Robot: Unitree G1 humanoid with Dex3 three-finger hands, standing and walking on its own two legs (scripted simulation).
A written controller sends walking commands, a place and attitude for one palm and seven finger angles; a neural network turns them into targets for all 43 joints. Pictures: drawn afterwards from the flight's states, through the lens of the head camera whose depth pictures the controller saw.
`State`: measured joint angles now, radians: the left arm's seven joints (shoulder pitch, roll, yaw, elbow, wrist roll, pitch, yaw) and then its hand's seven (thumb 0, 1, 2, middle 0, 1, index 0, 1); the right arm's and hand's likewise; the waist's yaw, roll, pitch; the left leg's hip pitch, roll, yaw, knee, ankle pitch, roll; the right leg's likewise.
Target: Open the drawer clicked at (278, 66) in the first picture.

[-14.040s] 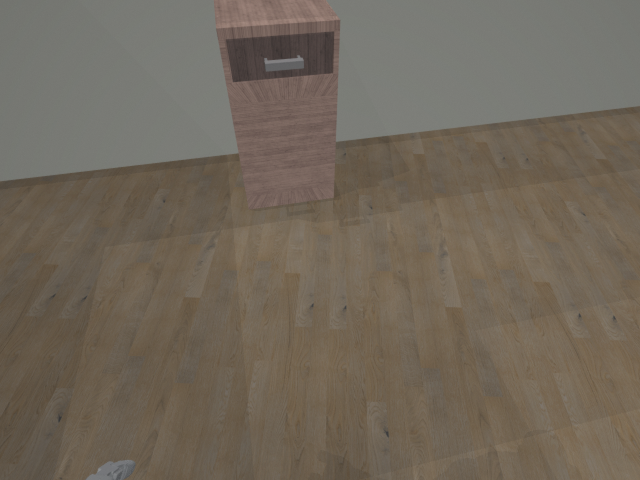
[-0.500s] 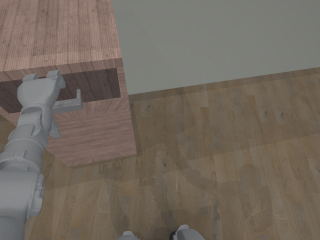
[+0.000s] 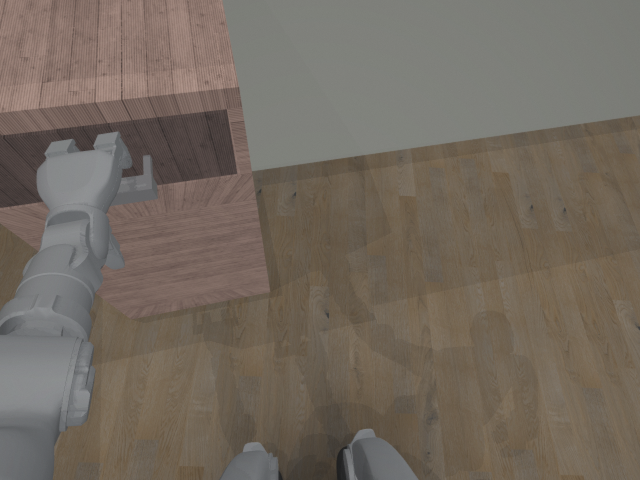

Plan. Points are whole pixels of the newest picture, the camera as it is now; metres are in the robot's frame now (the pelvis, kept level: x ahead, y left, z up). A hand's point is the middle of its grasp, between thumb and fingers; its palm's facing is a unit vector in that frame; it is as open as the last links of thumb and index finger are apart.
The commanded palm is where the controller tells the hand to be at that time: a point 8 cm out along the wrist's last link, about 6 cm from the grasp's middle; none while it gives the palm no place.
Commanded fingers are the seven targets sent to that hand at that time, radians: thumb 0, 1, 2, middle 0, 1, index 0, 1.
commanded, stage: lower the fingers behind the handle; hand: left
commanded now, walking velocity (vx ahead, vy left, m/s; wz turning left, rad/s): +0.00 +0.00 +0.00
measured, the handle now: (105, 180) +0.53 +0.28 -0.03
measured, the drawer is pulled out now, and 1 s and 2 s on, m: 0.00 0.00 0.00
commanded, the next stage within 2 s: close the thumb around the handle in 0.96 s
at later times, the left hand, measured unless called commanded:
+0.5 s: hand (107, 216) +0.48 +0.27 -0.05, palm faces -0.06 -0.04 -1.00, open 13.8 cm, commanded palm +0.47 +0.26 +0.01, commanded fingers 0.00 -0.50 0.30 -0.30 -1.20 -0.30 -1.20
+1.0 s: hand (109, 218) +0.48 +0.27 -0.05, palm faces -0.07 -0.03 -1.00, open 13.8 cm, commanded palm +0.47 +0.25 +0.01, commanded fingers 0.00 -0.50 0.30 -0.30 -1.20 -0.30 -1.20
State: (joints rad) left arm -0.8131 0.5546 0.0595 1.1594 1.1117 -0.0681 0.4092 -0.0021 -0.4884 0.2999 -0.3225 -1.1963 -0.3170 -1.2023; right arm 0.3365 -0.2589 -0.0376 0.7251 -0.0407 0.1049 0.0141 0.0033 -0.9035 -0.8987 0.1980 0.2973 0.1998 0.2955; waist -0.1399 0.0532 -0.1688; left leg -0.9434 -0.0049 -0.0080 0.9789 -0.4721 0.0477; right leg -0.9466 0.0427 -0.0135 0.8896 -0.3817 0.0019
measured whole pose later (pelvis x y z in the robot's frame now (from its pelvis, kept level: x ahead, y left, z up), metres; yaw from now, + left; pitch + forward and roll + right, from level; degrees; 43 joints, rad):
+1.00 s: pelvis -0.01 +0.00 -0.03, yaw -1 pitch +28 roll -4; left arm -0.83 0.60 0.08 1.15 1.13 -0.09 0.42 0.00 -0.49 0.30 -0.31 -1.20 -0.32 -1.20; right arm 0.34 -0.26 -0.02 0.72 -0.05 0.09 0.01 0.00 -0.90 -0.90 0.20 0.30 0.20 0.30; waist -0.15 0.06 -0.18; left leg -1.11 0.00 -0.02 1.14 -0.52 0.05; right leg -1.11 0.05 -0.03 1.04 -0.42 0.00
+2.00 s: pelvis -0.01 +0.00 -0.02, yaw -1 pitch +29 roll -4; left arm -0.80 0.60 0.06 1.11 1.10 -0.06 0.41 0.00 0.68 0.78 -0.39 -1.34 -0.39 -1.34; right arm 0.34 -0.26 -0.03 0.71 -0.04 0.09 0.01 0.00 -0.90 -0.90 0.20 0.30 0.20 0.30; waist -0.15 0.06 -0.17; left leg -1.09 0.01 -0.01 1.11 -0.52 0.05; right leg -1.09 0.05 -0.02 1.01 -0.42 0.00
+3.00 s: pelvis +0.01 +0.00 +0.00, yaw -1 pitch +21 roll -2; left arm -0.28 0.39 0.00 0.72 1.09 -0.02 0.52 0.01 0.67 0.81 -0.39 -1.35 -0.42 -1.35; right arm 0.25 -0.24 -0.06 0.68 -0.03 0.11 0.02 0.01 -0.90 -0.90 0.20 0.30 0.20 0.30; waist -0.04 0.05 -0.19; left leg -0.84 0.00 0.02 0.99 -0.51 0.05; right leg -0.87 0.05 0.01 0.92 -0.43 0.00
